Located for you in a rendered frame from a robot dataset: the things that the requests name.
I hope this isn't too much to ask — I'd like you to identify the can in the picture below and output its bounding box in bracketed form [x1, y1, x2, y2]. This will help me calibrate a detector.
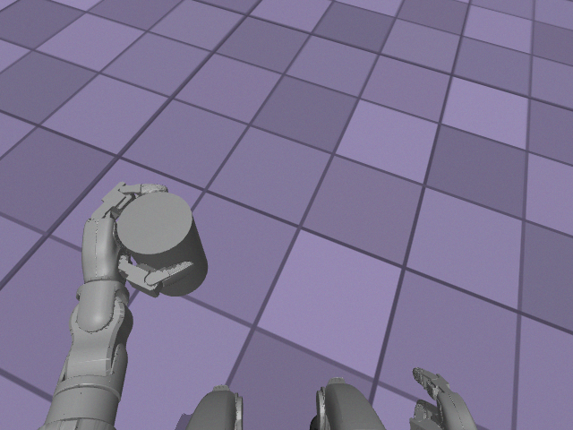
[117, 192, 208, 297]

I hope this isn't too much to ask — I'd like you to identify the left robot hand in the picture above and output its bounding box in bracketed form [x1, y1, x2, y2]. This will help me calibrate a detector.
[81, 182, 195, 297]

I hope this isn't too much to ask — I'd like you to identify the left robot arm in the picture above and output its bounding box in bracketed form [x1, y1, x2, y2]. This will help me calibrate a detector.
[37, 279, 133, 430]

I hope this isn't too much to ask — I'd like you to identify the right robot hand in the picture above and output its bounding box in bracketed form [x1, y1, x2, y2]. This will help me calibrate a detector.
[409, 367, 477, 430]

